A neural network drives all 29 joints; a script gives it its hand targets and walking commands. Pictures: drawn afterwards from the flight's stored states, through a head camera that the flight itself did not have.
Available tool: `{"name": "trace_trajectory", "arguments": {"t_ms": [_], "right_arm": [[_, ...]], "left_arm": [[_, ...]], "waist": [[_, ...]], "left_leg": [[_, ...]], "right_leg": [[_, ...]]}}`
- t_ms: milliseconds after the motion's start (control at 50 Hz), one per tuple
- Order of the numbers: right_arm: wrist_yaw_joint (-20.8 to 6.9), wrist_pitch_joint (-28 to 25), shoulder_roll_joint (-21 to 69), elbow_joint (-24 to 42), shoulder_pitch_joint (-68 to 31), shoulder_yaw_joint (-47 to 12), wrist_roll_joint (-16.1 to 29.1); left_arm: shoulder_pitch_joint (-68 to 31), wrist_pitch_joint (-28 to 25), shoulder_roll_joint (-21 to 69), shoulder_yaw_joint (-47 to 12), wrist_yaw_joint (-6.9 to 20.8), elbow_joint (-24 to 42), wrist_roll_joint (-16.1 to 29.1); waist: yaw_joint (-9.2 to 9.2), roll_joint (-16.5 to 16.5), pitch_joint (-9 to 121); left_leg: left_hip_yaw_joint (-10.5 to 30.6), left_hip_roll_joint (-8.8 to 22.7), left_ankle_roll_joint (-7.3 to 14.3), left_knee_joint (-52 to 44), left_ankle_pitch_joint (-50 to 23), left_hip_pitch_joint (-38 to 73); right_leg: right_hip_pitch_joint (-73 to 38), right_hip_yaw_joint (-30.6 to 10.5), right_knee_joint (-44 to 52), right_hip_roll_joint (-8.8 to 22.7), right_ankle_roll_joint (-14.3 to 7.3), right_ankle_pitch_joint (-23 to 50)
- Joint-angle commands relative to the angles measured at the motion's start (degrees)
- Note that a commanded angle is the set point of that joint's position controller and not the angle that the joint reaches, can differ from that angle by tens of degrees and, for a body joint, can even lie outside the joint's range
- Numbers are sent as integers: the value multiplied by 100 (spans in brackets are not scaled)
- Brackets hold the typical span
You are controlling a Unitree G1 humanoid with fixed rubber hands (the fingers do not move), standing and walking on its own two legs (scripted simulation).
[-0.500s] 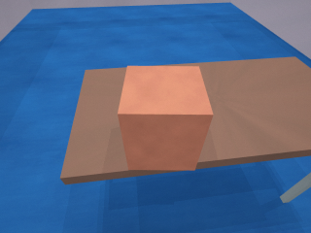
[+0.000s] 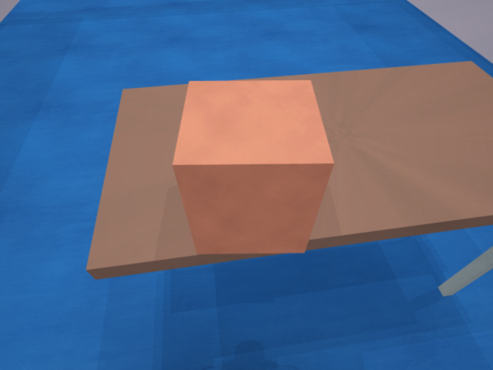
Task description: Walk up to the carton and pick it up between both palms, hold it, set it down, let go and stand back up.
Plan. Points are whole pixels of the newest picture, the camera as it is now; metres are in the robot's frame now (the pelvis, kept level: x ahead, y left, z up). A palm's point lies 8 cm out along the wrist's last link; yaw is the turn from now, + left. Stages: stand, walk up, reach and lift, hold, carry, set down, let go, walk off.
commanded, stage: reach and lift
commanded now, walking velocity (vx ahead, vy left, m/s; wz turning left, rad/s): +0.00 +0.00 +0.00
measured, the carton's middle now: (250, 172) +0.45 -0.01 +0.07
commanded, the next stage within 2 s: none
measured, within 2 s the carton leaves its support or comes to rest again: neither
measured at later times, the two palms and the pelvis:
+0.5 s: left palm out of the picture +0.15 +0.22 -0.11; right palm out of the picture +0.15 -0.20 -0.11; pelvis -0.02 +0.02 +0.00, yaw +0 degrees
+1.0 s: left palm out of the picture +0.12 +0.21 -0.06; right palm out of the picture +0.12 -0.20 -0.07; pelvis -0.01 +0.02 +0.02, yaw +0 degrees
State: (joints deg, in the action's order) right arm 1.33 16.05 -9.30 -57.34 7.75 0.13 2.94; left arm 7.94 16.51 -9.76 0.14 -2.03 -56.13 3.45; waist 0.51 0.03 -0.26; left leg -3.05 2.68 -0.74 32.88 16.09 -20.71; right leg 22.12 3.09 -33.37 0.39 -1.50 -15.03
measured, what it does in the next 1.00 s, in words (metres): stands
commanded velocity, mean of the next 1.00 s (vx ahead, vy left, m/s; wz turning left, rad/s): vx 0.00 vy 0.00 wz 0.00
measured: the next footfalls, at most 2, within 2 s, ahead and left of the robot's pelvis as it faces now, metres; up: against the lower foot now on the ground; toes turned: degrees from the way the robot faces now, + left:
none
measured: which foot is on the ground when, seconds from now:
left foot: down 0.00-1.00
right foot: down 0.00-1.00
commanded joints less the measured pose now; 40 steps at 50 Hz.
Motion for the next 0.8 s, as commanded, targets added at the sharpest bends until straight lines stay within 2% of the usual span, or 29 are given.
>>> {"name": "trace_trajectory", "arguments": {"t_ms": [0,20,40,80,120,140,160,180,200,240,300,320,340,360,380,440,480,500,520,540,560,580,600,660,680,700,720,760,780], "right_arm": [[31,1405,-860,1469,-2826,-64,470],[27,1771,-658,1132,-2000,-197,702],[17,1920,-619,1342,-1610,-214,828],[-50,1989,-274,1435,-1025,-277,783],[-129,1902,-343,1156,-693,-141,476],[-132,1856,-459,888,-495,-144,348],[-131,1756,-496,774,-815,-106,182],[-129,1574,-604,771,-810,93,-52],[-137,1331,-585,763,-1009,96,-42],[-111,931,-636,1072,-1407,173,-141],[-58,445,-767,1634,-1914,397,-114],[-38,371,-662,1689,-1930,328,-68],[2,349,-762,1953,-1934,327,-88],[-5,367,-718,1963,-2115,263,-21],[-19,377,-716,2124,-1998,169,77],[-28,391,-634,2752,-1926,63,304],[-59,424,-701,3027,-1671,-42,370],[-58,456,-658,3007,-1382,-2,401],[-53,498,-674,2968,-1283,-34,349],[-81,558,-522,2803,-1149,-55,340],[-79,549,-599,2875,-833,28,314],[-72,563,-672,2726,-690,120,252],[-59,499,-604,2697,-597,136,261],[-115,286,-869,3152,-491,330,11],[-151,208,-679,3081,-451,197,68],[-146,121,-720,3223,-350,365,36],[-128,-7,-822,3397,-503,445,-48],[-81,-117,-609,3416,-238,226,86],[-93,-186,-541,3594,-98,300,88]], "left_arm": [[-2862,1421,-763,-65,62,1657,388],[-2128,1802,-580,-95,22,1381,518],[-1450,1978,-438,-207,51,1274,735],[-699,1955,-247,-195,144,1199,673],[-445,1838,-399,-58,213,1105,312],[-449,1773,-591,76,237,988,182],[-404,1718,-642,134,249,655,20],[-782,1495,-771,268,261,972,-79],[-1075,1269,-693,222,290,1034,-90],[-1677,848,-782,281,258,1568,-278],[-1992,342,-891,375,153,2130,-222],[-1901,325,-661,274,148,1990,-128],[-1798,345,-496,150,112,2146,-47],[-1900,383,-454,117,87,2100,29],[-1688,426,-297,-121,58,2226,234],[-1586,421,-284,-141,-31,2778,323],[-1331,490,-237,-222,-66,3021,406],[-1090,530,-278,-250,-98,3226,375],[-1040,585,-239,-317,-119,3216,412],[-926,640,-240,-198,-147,3094,264],[-755,632,-196,-246,-190,3177,295],[-605,663,-249,-160,-234,3132,169],[-555,608,-275,-87,-269,3234,53],[-334,465,-48,-116,-291,3255,135],[-320,390,24,-148,-292,3329,151],[-176,329,76,-138,-305,3431,30],[-296,190,9,-121,-320,3800,65],[-87,46,98,-197,-353,3771,133],[65,-17,110,-182,-367,3840,83]], "waist": [[8,20,1717],[-91,44,1909],[-77,-45,2405],[-159,-226,2718],[-97,-425,2692],[-114,-286,2254],[-162,-303,1871],[3,-383,1642],[20,-287,1454],[-72,86,1292],[-54,38,1621],[-74,-106,1667],[-18,-52,1729],[-80,-66,1713],[-43,-213,1684],[-77,-1,2102],[-130,-177,2169],[-87,32,2155],[-42,-71,1964],[-160,123,1626],[-30,30,1421],[-31,234,1466],[-173,320,1256],[2,-5,744],[-68,-145,697],[-41,33,655],[12,50,984],[11,-83,978],[-13,19,691]], "left_leg": [[-122,-100,286,563,869,-1151],[-32,-192,229,779,263,-1404],[45,-169,219,837,-241,-1329],[271,-333,245,544,-1683,-810],[235,-593,124,-116,-2121,-39],[219,-668,96,-441,-2123,57],[201,-666,83,-753,-2044,129],[202,-675,67,-944,-2059,166],[162,-673,10,-1174,-1896,255],[187,-562,-13,-1220,-1878,329],[222,-393,37,-1007,-1562,17],[217,-354,49,-932,-1288,8],[241,-340,52,-828,-1218,-17],[224,-340,35,-812,-1161,-25],[253,-323,34,-766,-1189,-38],[173,-268,77,-761,-1001,-97],[214,-279,92,-865,-1166,87],[198,-270,59,-915,-1165,262],[193,-313,39,-1044,-1040,343],[215,-297,40,-1131,-892,427],[210,-340,-13,-1108,-955,335],[219,-301,6,-1243,-875,522],[193,-309,-10,-1245,-966,467],[335,-280,33,-1429,-528,461],[290,-305,52,-1440,-707,633],[301,-318,7,-1423,-867,764],[320,-315,-23,-1408,-783,840],[305,-313,-10,-1366,-985,803],[344,-305,8,-1453,-975,766]], "right_leg": [[797,-258,-285,308,39,-791],[597,-317,-572,270,31,93],[364,-315,-695,184,31,663],[-68,-447,-640,-5,166,2092],[-687,-437,55,-178,336,2563],[-768,-491,339,-189,368,2762],[-916,-500,614,-238,408,2708],[-1099,-514,819,-255,416,2779],[-1195,-420,996,-292,444,2494],[-1197,-505,1128,-218,323,2310],[-1141,-427,905,-196,303,1853],[-925,-387,905,-122,279,1571],[-779,-343,776,-64,232,1454],[-618,-323,832,-67,209,1348],[-638,-238,745,-105,191,1227],[-977,-204,736,-113,167,1040],[-1060,-272,787,-118,147,1159],[-1132,-219,827,-169,167,1042],[-1072,-219,992,-185,152,914],[-1013,-235,1096,-167,133,741],[-1006,-162,1102,-194,141,780],[-1003,-203,1221,-194,101,741],[-1022,-212,1259,-185,59,797],[-1053,-168,1387,-160,6,482],[-945,-181,1481,-146,27,563],[-936,-181,1491,-123,-15,664],[-1024,-167,1443,-179,3,637],[-1140,-166,1489,-147,42,778],[-1154,-173,1528,-109,7,816]]}}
